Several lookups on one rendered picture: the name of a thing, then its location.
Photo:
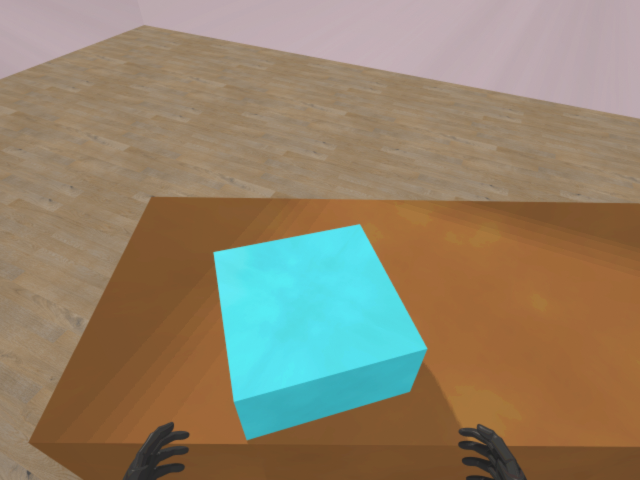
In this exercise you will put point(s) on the robot left hand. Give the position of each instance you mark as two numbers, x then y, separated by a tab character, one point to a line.
144	466

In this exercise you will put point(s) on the pedestal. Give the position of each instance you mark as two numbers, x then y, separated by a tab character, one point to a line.
530	312

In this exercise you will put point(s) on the carton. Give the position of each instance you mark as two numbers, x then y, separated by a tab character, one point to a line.
313	327

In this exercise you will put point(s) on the robot right hand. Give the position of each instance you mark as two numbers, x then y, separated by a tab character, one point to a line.
502	464

